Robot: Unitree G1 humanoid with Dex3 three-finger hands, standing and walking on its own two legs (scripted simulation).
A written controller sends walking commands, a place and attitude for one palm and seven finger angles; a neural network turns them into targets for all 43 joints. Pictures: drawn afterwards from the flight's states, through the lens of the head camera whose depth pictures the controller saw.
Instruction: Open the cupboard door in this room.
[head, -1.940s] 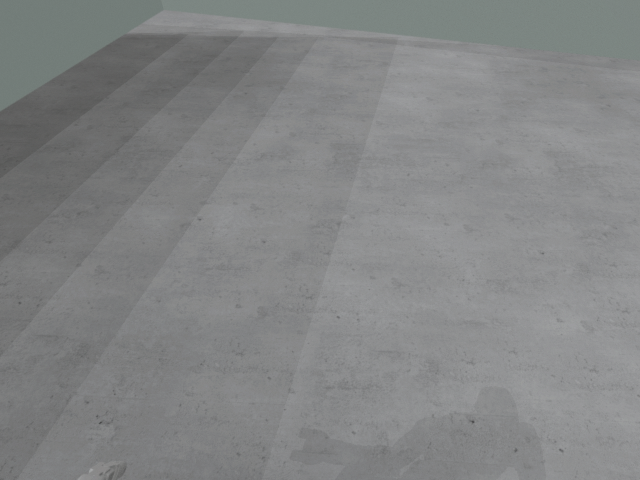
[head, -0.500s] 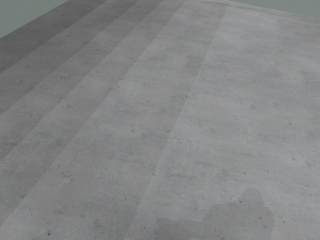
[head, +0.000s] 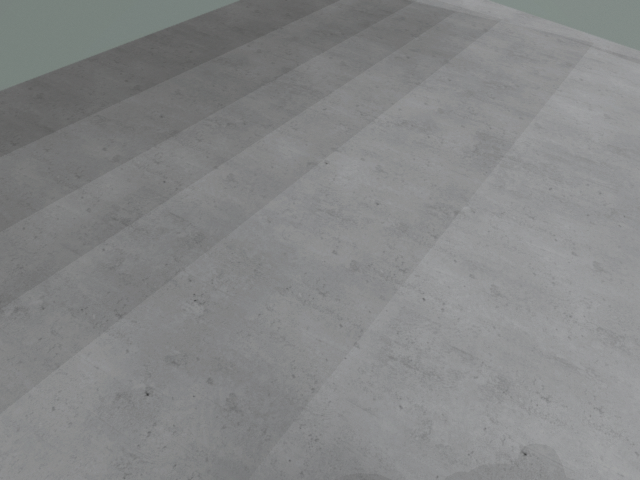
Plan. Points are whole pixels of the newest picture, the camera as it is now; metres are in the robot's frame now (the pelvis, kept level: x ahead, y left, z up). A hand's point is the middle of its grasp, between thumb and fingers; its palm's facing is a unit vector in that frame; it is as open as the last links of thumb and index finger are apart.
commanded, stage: turn or walk to find it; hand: left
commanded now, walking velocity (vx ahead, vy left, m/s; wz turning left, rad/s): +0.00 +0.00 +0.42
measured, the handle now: out of the picture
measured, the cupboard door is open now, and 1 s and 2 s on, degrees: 0 0 0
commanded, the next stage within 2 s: stand and wait in 1.18 s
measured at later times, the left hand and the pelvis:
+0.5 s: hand out of the picture +0.04 +0.19 -0.14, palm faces +0.22 -0.93 -0.28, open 7.4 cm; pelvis -0.01 -0.02 +0.01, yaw +12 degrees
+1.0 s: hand out of the picture -0.08 +0.23 -0.16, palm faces +0.44 -0.87 -0.24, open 7.4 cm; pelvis -0.04 +0.01 +0.02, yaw +23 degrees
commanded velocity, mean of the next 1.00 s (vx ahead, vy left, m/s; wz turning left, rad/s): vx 0.00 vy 0.00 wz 0.42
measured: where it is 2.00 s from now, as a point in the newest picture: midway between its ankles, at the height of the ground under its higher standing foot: outside the picture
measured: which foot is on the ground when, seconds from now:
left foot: down 0.00-0.42, up 0.44-0.76, down 0.78-1.00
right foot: down 0.00-0.00, up 0.02-0.40, down 0.42-0.80, up 0.82-1.00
